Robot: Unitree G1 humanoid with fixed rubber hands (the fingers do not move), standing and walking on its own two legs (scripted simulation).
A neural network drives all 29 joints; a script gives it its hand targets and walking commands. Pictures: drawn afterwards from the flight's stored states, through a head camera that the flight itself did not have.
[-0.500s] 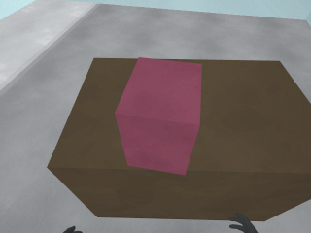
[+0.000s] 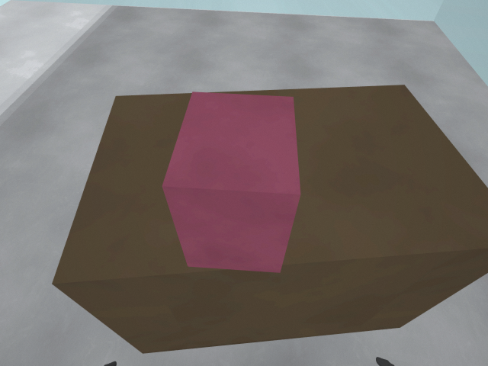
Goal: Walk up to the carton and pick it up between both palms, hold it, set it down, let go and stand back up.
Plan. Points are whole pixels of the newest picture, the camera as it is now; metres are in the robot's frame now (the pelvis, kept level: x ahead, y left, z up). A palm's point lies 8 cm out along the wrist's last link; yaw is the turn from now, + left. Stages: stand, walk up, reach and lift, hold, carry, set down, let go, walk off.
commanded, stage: walk up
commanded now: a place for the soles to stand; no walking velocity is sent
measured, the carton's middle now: (238, 185) +0.41 +0.02 +0.04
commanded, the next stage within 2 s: reach and lift in 1.14 s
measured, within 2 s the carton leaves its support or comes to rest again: neither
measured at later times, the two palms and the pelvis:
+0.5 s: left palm out of the picture +0.12 +0.26 -0.12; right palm out of the picture +0.08 -0.25 -0.12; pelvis +0.03 +0.01 -0.01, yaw -5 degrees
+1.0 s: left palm (103, 346) +0.16 +0.25 -0.11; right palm out of the picture +0.10 -0.25 -0.11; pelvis +0.04 +0.00 +0.00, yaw +1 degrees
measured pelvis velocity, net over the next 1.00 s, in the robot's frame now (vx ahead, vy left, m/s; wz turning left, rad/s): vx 0.04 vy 0.00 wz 0.01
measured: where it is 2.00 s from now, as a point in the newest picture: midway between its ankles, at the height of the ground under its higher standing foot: outside the picture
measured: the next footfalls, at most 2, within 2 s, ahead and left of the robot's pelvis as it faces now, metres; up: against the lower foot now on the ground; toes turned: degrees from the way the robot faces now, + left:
none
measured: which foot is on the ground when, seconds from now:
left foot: down 0.00-1.00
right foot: down 0.00-1.00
